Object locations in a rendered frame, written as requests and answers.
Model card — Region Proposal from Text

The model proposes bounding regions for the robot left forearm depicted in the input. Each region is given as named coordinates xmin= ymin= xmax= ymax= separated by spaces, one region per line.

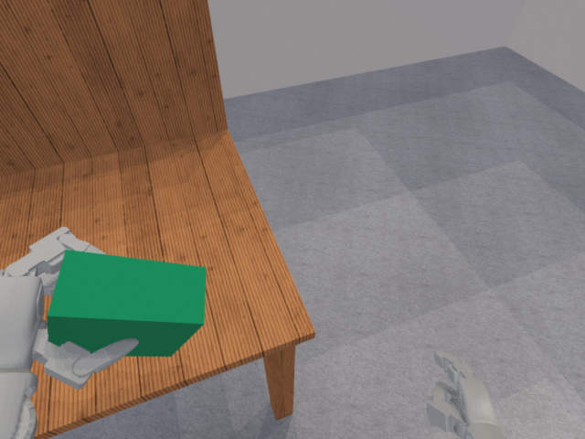
xmin=0 ymin=369 xmax=38 ymax=439

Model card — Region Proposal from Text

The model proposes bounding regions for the robot right hand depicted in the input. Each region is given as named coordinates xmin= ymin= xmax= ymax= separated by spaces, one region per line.
xmin=427 ymin=350 xmax=500 ymax=439

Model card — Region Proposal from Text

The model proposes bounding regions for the table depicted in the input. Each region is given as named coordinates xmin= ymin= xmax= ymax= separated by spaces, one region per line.
xmin=0 ymin=0 xmax=315 ymax=439

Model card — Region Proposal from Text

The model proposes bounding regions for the robot left hand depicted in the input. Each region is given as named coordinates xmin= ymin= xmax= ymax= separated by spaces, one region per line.
xmin=0 ymin=227 xmax=139 ymax=390

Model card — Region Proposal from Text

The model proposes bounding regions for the sponge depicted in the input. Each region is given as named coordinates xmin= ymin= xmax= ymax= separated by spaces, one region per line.
xmin=48 ymin=250 xmax=206 ymax=357

